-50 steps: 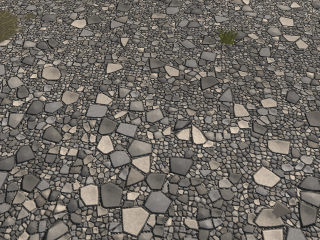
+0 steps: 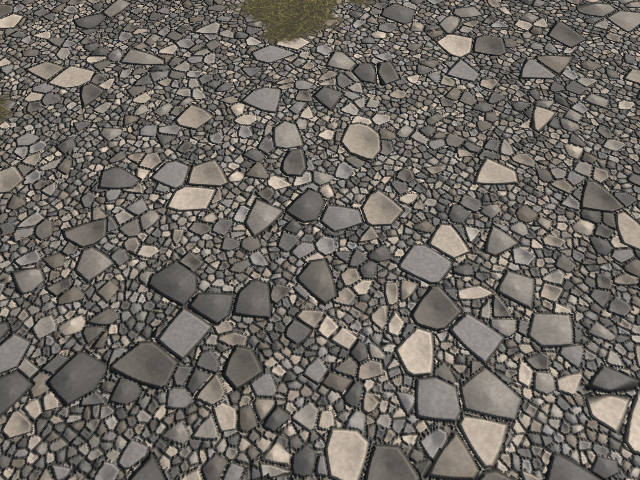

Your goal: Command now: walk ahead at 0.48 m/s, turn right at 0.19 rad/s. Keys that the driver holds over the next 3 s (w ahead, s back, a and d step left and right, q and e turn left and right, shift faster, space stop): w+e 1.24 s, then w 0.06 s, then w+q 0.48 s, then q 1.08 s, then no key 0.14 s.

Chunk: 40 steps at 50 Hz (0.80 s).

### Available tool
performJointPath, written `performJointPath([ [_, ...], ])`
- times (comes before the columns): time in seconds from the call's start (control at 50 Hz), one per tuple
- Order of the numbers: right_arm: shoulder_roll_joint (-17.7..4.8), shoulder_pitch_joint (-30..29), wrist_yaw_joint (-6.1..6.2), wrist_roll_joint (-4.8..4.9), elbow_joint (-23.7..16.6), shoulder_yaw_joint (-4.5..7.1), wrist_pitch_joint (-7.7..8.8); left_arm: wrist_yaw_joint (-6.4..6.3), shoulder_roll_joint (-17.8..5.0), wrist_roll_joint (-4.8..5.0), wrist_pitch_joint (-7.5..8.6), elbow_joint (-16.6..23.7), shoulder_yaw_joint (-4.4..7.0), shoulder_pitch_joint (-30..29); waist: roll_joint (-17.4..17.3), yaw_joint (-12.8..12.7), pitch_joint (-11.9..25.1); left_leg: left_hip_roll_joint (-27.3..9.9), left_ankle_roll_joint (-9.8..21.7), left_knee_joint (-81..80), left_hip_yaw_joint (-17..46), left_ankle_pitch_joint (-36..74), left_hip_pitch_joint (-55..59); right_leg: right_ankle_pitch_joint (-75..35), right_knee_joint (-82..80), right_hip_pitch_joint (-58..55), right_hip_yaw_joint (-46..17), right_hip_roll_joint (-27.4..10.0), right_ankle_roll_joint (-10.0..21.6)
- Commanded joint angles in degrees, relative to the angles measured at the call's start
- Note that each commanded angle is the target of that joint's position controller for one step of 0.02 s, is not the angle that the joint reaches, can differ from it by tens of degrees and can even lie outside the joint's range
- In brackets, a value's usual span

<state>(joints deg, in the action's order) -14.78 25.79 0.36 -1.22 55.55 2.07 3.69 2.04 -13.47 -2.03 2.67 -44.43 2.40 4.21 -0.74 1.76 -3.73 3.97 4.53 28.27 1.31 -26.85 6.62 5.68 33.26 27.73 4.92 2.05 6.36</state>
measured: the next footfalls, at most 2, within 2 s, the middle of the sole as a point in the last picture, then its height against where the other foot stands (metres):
left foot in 0.52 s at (305, 470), level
right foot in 1.06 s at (452, 394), level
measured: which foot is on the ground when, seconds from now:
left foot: down 0.00-0.00, up 0.02-0.50, down 0.52-1.00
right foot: down 0.00-0.52, up 0.54-1.00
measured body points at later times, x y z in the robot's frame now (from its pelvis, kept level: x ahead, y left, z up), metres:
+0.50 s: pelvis +0.27 +0.00 +0.02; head +0.30 -0.02 +0.47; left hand +0.29 +0.27 -0.11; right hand +0.45 -0.27 -0.07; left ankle +0.43 +0.08 -0.70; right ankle +0.12 -0.07 -0.71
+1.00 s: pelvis +0.51 -0.08 +0.02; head +0.54 -0.11 +0.46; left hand +0.82 -0.03 -0.07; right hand +0.34 -0.29 -0.12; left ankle +0.43 +0.08 -0.71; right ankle +0.57 -0.24 -0.69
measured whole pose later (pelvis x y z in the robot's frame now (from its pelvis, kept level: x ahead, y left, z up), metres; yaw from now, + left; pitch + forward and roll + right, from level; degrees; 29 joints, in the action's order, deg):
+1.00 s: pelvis +0.51 -0.08 +0.02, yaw -34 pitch +2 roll +1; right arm -13.8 23.9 0.6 -1.3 51.9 2.2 4.5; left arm 4.7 -14.5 -2.4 0.0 -39.8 1.9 0.8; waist 1.5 4.1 -3.1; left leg -0.7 -0.9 15.3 -14.6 -21.6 5.1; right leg 7.7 37.8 33.4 5.0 -1.7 5.5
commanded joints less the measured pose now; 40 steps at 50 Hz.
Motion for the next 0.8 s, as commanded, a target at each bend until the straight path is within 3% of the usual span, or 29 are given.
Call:
performJointPath([
  [0.02, -3.9, 4.5, -0.7, 1.07, -4.7, 0.93, 1.48, -0.78, -15.2, 0.34, -0.13, -4.5, 4.51, 24.4, 17.1, -7.0, 20.3, 3.5, -0.3, 49.6, -1.3, -0.6, -35.9, 14.7, -16.5, -44.0, -51.1, -22.7, 14.5],
  [0.04, -7.0, 0.4, -0.62, -0.63, -5.6, 1.29, 1.51, -0.2, -13.1, 1.68, -0.28, -3.7, 4.12, 17.6, 9.6, -5.0, 12.3, -0.9, 0.8, 52.0, 3.2, 2.4, -42.5, 20.3, -18.2, -38.4, -48.3, -20.7, 13.9],
  [0.06, -7.3, -4.7, -0.83, -0.67, -6.7, 1.16, 1.92, -0.15, -9.6, 1.86, -0.22, -2.8, 3.35, 13.3, 4.3, -4.6, 5.8, -3.8, 0.8, 49.4, 2.9, 7.0, -43.1, 17.6, -18.5, -30.1, -39.5, -19.2, 12.8],
  [0.08, -5.9, -6.9, -0.98, -0.72, -7.2, 0.86, 2.12, -0.23, -7.6, 1.34, -0.05, -3.2, 2.81, 12.0, 1.0, -3.2, 1.6, -5.9, 0.7, 44.7, 2.6, 9.1, -41.5, 11.6, -19.7, -23.1, -34.0, -16.5, 11.0],
  [0.1, -5.4, -7.7, -1.04, -1.31, -7.9, 0.76, 1.6, -0.54, -7.0, 1.26, 0.32, -3.8, 2.51, 12.0, 1.2, -1.7, 0.5, -7.3, -0.1, 41.2, 2.9, 9.7, -39.4, 5.9, -20.3, -19.0, -30.4, -14.1, 9.8],
  [0.14, -4.1, -6.2, -1.04, -1.74, -7.6, 0.36, -0.05, -0.81, -7.1, 1.39, 1.19, -4.6, 2.38, 12.5, 2.9, 0.0, 1.9, -7.9, -1.9, 37.6, 2.1, 10.2, -35.8, -3.6, -21.0, -15.7, -25.6, -11.6, 9.2],
  [0.18, -3.7, -7.9, -0.96, -1.71, -8.3, 0.2, -0.72, -0.9, -8.2, 1.96, 1.62, -4.9, 2.75, 13.9, 3.0, 0.1, 2.5, -8.2, -3.7, 33.4, 1.1, 11.7, -36.3, -4.9, -22.1, -14.4, -22.9, -10.2, 9.7],
  [0.28, -3.4, -21.5, -1.06, -1.28, -13.1, -0.08, -1.01, -1.39, -8.7, 2.21, 1.08, -6.0, 2.98, 19.4, 3.2, -3.7, -0.4, -8.5, -7.5, 19.3, 0.0, 23.1, -42.8, -3.4, -23.7, -16.5, -22.6, -8.1, 7.7],
  [0.4, -3.0, -31.1, -1.52, -0.46, -16.8, -0.64, -0.47, -1.96, -9.1, 1.3, 0.54, -6.4, 3.18, 24.4, 4.8, -7.5, 0.6, -5.5, -7.6, 8.8, -0.4, 24.6, -42.8, -12.8, -17.7, -24.2, -24.8, -7.9, 6.4],
  [0.46, -4.6, -29.3, -1.45, -0.02, -17.4, -0.35, 0.51, -2.61, -10.7, 0.88, 0.51, -5.2, 3.76, 22.2, 5.6, -5.3, 1.5, -4.1, -6.0, 2.9, 0.7, 20.8, -35.5, -17.3, -13.8, -24.7, -27.5, -9.0, 4.7],
  [0.5, -6.8, -19.6, -0.68, 0.2, -14.7, 0.52, 1.31, -2.45, -11.7, 1.01, 0.89, -4.0, 4.04, 18.7, 5.2, -0.5, 5.1, -1.9, -4.0, -2.2, 0.0, 18.0, -20.7, -22.5, -6.1, -21.3, -27.6, -7.0, 2.4],
  [0.52, -9.5, -12.5, 0.13, -0.47, -13.1, 1.45, 2.17, -1.88, -10.8, 1.65, 1.46, -3.7, 3.81, 18.3, 1.4, 2.9, 9.9, -5.9, -2.0, -4.7, 3.3, 17.8, -9.2, -19.9, 4.7, -17.4, -24.4, -3.2, 0.9],
  [0.54, -14.4, -3.8, 1.3, -1.99, -13.1, 2.61, 2.23, -1.6, -6.2, 3.26, 1.93, -1.5, 2.64, 19.2, -6.3, 5.5, 19.4, -20.7, 1.4, -6.5, 18.5, 4.9, 5.6, -4.0, 20.8, -8.0, -18.0, 0.9, -0.9],
  [0.56, -17.4, -5.2, 1.15, -2.1, -12.9, 3.51, 1.08, -1.75, -4.8, 3.63, 1.47, -0.2, 2.3, 24.8, -17.9, 1.3, 22.1, -30.2, 6.8, -12.6, 41.2, 3.0, 10.9, 27.5, 31.0, 5.6, -12.2, 6.7, -1.5],
  [0.58, -11.6, -8.6, 0.79, -1.55, -13.4, 2.71, 0.49, -2.4, -8.8, 1.68, 0.28, -2.4, 2.73, 23.6, -7.6, -0.3, 14.3, -28.3, 6.5, -12.0, 38.0, -2.5, 3.9, 22.8, 36.2, 9.6, -11.9, 0.7, -1.1],
  [0.6, -6.9, -11.5, 0.53, -1.0, -14.0, 1.6, 0.53, -1.78, -8.5, 1.05, 0.08, -2.4, 2.78, 19.6, -1.7, -0.1, 8.0, -25.0, 5.2, -13.1, 28.7, 1.5, -3.4, 17.3, 35.4, 8.8, -11.5, -1.0, -1.4],
  [0.62, -5.2, -13.2, 0.38, -1.17, -13.9, 1.08, 0.64, -1.24, -7.2, 0.95, -0.07, -1.9, 2.63, 17.6, -1.5, -0.9, 5.2, -22.2, 4.0, -14.7, 21.4, 9.0, -7.9, 14.3, 33.7, 7.7, -10.7, -2.6, -1.9],
  [0.64, -4.8, -12.4, 0.45, -1.04, -13.2, 0.88, 0.96, -0.68, -7.0, 0.21, -0.63, -1.5, 2.71, 16.4, -3.8, -1.2, 3.8, -20.4, 3.4, -15.5, 16.4, 15.0, -10.2, 13.4, 32.9, 7.1, -10.1, -3.7, -2.4],
  [0.68, -4.8, -10.6, 0.2, -0.32, -11.8, 0.88, 1.91, 0.25, -6.3, -0.07, -1.86, -0.9, 2.58, 16.0, -5.9, -2.1, 3.7, -18.5, 3.0, -16.3, 10.0, 24.2, -11.8, 11.8, 32.9, 6.5, -9.1, -4.1, -3.2],
  [0.72, -5.2, -9.1, -0.11, 0.26, -10.9, 1.17, 2.71, 0.87, -5.7, 0.05, -2.41, 0.4, 2.34, 13.3, -5.3, -2.4, 3.5, -18.8, 3.6, -17.4, 6.2, 29.7, -11.2, 9.4, 32.9, 9.1, -8.7, -4.6, -3.6],
  [0.8, -5.2, -6.8, -0.2, 0.1, -9.5, 1.4, 2.75, 1.86, -5.0, -0.13, -2.53, 3.6, 1.68, 5.4, -4.4, -1.6, 1.4, -18.1, 4.0, -19.0, -1.2, 34.7, -10.4, 2.4, 27.3, 14.2, -6.9, -5.6, -4.9],
])
Over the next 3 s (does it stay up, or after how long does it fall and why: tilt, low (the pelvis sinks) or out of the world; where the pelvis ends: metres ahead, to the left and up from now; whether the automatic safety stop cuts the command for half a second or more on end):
stays up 0.97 -0.47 0.03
